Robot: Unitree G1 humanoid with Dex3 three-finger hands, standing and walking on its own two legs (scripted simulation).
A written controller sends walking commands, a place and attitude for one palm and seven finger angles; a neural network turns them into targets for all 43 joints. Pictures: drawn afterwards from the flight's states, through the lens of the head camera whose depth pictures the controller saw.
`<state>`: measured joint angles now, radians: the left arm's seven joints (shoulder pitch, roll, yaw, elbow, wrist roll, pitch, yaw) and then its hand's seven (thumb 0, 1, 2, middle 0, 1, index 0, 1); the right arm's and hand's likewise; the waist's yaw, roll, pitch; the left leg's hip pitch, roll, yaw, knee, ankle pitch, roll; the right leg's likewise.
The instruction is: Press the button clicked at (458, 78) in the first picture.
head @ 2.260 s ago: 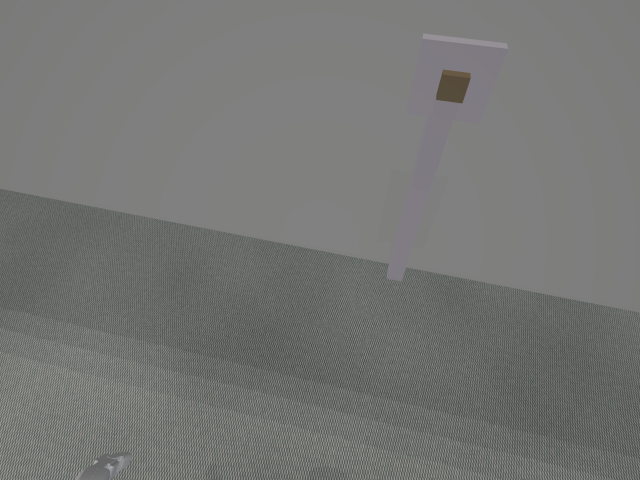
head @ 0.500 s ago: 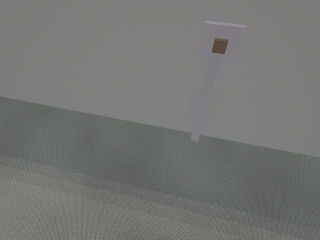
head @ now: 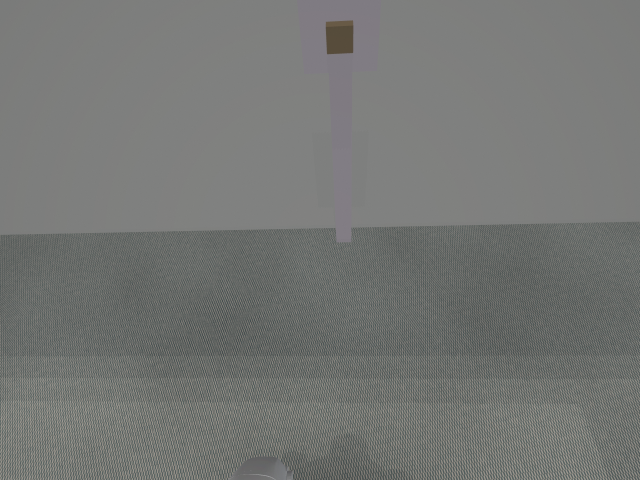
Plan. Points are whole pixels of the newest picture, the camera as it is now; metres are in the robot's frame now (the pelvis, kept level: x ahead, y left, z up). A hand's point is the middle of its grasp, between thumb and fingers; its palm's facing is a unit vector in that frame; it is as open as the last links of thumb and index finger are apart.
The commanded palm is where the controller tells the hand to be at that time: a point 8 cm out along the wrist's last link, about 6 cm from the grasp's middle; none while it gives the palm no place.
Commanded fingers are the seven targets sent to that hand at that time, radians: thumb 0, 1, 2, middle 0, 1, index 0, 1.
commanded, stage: walk to a spot facing it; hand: left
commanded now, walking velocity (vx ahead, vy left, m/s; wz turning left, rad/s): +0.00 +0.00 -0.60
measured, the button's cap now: (339, 36) +0.98 +0.05 +0.06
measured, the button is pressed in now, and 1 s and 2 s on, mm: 0 0 0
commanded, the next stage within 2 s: turn to face it in 1.82 s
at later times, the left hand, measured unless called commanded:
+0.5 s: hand out of the picture +0.08 +0.23 -0.15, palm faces -0.19 -0.95 -0.25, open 7.4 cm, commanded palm none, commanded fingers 0.00 0.90 0.90 -0.20 -0.30 -0.20 -0.30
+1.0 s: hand (224, 468) +0.15 +0.17 -0.15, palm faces -0.61 -0.77 -0.20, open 7.4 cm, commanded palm none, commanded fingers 0.00 0.90 0.90 -0.20 -0.30 -0.20 -0.30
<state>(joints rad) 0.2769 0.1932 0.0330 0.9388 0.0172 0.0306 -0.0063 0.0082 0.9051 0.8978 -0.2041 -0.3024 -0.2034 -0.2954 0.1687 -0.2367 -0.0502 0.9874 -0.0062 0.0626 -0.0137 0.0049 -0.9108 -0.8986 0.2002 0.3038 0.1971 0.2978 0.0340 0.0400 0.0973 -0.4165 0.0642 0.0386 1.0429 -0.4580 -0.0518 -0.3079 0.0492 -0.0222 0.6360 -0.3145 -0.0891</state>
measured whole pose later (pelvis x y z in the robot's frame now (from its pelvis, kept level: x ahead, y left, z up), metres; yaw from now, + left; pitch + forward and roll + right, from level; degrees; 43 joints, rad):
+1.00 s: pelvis -0.03 +0.05 +0.01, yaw -38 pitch +1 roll +0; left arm 0.21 0.22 0.07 0.92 0.02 0.08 -0.06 0.01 0.91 0.90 -0.20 -0.30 -0.20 -0.29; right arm 0.33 -0.22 -0.04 0.95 -0.03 0.00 -0.01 0.00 -0.91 -0.90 0.20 0.30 0.20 0.30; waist -0.04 0.01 0.03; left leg -0.21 0.14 0.25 0.51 -0.30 -0.02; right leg -0.34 -0.04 -0.06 0.74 -0.44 0.04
